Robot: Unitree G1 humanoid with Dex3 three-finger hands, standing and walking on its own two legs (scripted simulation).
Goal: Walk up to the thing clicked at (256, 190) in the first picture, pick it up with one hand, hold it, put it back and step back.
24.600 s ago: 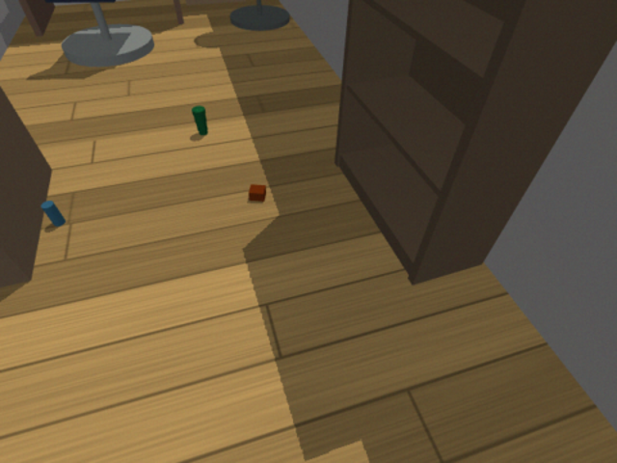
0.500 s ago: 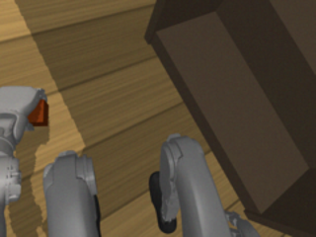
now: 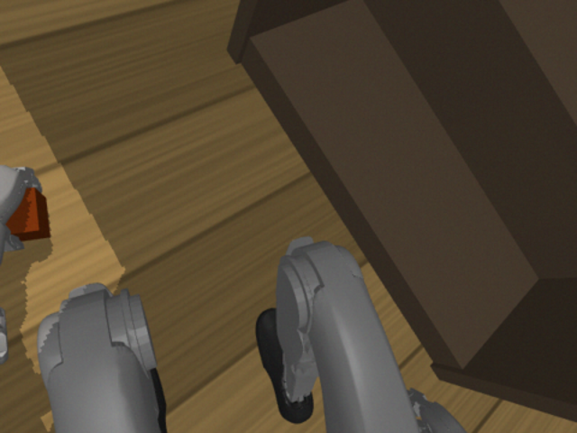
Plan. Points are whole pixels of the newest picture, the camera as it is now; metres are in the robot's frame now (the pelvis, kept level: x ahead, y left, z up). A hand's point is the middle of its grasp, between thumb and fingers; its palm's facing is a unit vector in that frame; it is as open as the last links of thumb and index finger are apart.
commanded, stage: rest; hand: left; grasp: from above
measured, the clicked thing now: (12, 216) +0.44 +0.29 -0.24
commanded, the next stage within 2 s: open in 1.14 s
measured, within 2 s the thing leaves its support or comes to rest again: rests again in 1.24 s
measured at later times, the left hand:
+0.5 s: hand (17, 212) +0.44 +0.28 -0.23, palm faces -0.43 -0.07 -0.90, open 9.2 cm
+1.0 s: hand (31, 223) +0.43 +0.27 -0.25, palm faces -0.44 -0.02 -0.90, open 9.2 cm
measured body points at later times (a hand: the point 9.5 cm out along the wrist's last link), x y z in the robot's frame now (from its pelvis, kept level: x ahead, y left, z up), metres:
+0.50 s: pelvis +0.00 +0.01 -0.01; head +0.26 +0.11 +0.35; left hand +0.46 +0.28 -0.18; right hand +0.05 -0.26 -0.08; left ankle +0.07 +0.13 -0.27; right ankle +0.10 -0.12 -0.27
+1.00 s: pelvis +0.00 +0.01 +0.00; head +0.25 +0.12 +0.35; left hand +0.44 +0.27 -0.19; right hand +0.04 -0.26 -0.07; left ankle +0.07 +0.13 -0.27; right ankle +0.10 -0.12 -0.27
